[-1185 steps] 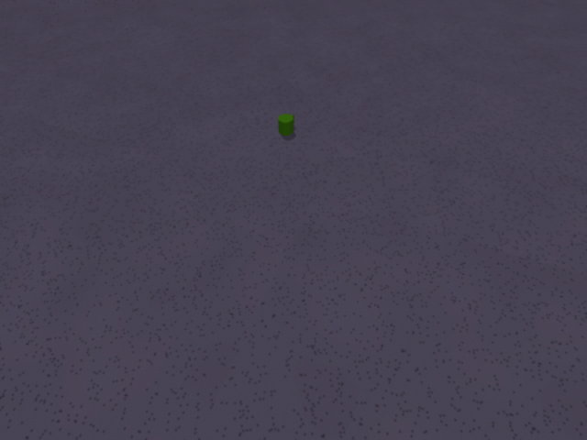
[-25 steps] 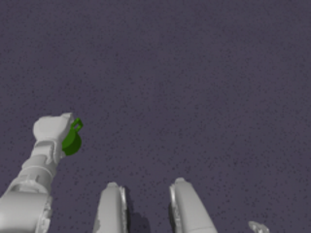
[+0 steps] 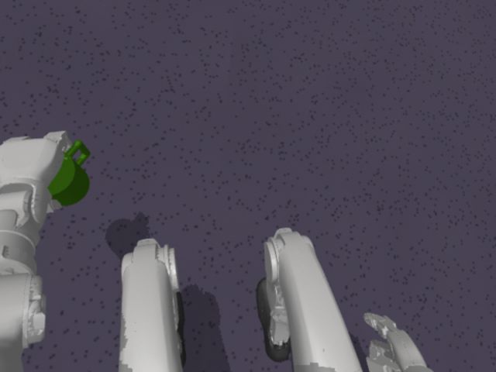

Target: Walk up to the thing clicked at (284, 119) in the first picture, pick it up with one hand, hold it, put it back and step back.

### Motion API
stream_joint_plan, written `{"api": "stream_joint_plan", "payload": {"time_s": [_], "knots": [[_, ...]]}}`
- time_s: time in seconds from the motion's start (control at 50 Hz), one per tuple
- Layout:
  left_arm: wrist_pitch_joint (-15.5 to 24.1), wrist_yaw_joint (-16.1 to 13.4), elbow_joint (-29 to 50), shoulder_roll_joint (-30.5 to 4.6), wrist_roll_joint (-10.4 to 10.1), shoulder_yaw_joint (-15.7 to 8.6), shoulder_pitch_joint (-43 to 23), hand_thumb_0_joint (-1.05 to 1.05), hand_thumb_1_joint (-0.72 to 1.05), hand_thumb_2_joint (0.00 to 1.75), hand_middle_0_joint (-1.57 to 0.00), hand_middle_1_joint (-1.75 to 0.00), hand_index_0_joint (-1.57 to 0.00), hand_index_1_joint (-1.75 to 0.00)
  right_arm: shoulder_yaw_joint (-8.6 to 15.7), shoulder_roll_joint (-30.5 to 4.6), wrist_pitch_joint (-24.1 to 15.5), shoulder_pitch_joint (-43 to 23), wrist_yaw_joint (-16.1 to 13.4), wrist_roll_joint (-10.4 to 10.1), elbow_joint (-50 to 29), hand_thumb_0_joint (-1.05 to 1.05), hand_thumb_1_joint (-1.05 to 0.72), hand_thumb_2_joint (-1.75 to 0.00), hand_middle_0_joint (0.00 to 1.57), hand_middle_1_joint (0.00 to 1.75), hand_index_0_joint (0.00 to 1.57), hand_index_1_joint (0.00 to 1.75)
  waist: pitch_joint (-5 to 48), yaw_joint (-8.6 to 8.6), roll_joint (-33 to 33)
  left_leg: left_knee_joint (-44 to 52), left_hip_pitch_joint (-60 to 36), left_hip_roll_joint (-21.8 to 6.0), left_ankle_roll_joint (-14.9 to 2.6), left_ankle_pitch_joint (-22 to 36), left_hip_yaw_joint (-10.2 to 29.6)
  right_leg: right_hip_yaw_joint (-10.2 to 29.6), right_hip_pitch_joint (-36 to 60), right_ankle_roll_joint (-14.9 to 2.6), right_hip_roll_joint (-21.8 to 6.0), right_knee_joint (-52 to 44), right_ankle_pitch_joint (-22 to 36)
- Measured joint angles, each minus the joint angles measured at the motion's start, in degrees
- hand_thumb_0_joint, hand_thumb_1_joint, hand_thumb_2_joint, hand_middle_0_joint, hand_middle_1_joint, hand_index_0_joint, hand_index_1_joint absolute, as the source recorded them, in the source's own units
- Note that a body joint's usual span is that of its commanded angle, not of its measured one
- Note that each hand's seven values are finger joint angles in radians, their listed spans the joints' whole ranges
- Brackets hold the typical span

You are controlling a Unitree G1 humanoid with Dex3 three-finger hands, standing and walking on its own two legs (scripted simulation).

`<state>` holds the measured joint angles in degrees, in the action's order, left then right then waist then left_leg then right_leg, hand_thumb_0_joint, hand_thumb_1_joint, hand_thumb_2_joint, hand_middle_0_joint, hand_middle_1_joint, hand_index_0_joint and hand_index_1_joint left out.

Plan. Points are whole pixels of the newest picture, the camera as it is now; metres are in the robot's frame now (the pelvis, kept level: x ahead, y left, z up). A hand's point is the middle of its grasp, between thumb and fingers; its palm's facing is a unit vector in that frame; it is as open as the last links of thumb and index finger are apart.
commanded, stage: crouch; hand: left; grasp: from above
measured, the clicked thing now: (63, 171) +0.45 +0.30 -0.20
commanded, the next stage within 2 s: lower in 0.64 s
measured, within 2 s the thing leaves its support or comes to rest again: rests again in 1.72 s
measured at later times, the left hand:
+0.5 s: hand (60, 186) +0.43 +0.32 -0.24, palm faces -0.46 -0.04 -0.89, open 10.9 cm
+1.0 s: hand (69, 189) +0.43 +0.32 -0.29, palm faces -0.48 -0.06 -0.88, open 10.9 cm
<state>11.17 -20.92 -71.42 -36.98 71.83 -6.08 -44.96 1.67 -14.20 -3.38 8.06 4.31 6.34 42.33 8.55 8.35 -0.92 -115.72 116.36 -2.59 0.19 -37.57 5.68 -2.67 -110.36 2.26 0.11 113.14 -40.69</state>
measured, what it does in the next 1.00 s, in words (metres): lowers itself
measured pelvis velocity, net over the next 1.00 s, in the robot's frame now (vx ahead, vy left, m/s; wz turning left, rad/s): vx -0.01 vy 0.00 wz -0.07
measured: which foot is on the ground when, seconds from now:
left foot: down 0.00-1.00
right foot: down 0.00-1.00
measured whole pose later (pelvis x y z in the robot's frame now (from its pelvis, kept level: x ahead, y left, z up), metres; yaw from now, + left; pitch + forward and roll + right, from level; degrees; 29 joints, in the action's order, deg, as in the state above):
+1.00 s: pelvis -0.01 +0.00 -0.12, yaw -4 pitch +33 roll -9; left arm 17.9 -21.2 -82.7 -49.1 74.9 -11.1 -52.4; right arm -3.6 -15.7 -1.9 5.5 7.6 9.7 43.8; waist 0.0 11.4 2.1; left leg -137.3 133.0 -2.6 1.0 -38.2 10.1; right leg -4.6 -126.1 2.7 2.3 133.4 -40.9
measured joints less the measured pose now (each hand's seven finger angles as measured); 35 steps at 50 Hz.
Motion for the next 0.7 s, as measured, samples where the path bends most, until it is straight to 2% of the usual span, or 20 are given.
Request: {"api": "stream_joint_plan", "payload": {"time_s": [0.18,0.46,0.7], "knots": [[1.3,1.5,-1.0,-3.0,0.4,-1.2,-1.6,-0.01,-0.13,0.73,-0.53,-0.93,-0.48,-0.84,-0.1,-0.8,0.5,-0.6,1.6,0.6,-0.2,0.0,-0.91,-0.91,0.2,0.3,0.2,0.3,-1.9,0.39,0.9,-5.6,4.2,-0.3,0.13,-0.9,1.1,-0.5,-3.9,0.07,0.7,5.1,-0.6],[3.3,1.1,-4.1,-6.4,1.7,-3.1,-4.3,0.0,-0.1,0.69,-0.53,-0.92,-0.48,-0.83,-1.1,-0.8,1.3,0.0,2.9,1.5,1.1,0.0,-0.91,-0.9,0.2,0.3,0.2,0.3,-4.9,1.7,1.4,-12.6,10.3,-0.2,-0.15,-0.4,1.7,-0.4,-9.7,0.55,1.2,11.9,-0.2],[4.2,0.4,-7.7,-9.0,2.5,-4.3,-6.4,0.0,-0.1,0.67,-0.55,-0.9,-0.5,-0.81,-2.9,-0.7,1.3,-0.4,3.1,2.3,1.6,0.0,-0.91,-0.9,0.2,0.3,0.2,0.3,-6.1,2.54,1.8,-17.0,13.9,-0.2,0.14,0.0,2.7,-0.9,-13.2,0.54,1.7,16.1,0.1]]}}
